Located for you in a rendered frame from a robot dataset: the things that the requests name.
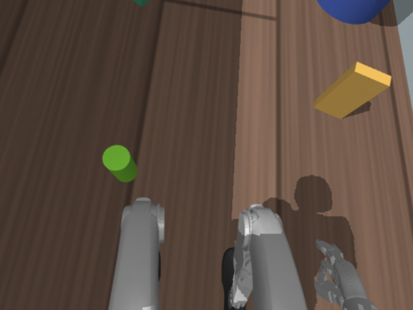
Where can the right robot arm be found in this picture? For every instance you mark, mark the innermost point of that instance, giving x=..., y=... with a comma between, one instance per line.
x=358, y=304

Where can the right robot foot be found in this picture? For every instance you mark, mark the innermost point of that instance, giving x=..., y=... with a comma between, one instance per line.
x=227, y=274

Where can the right robot hand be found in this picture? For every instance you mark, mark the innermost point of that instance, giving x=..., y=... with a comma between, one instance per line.
x=343, y=273

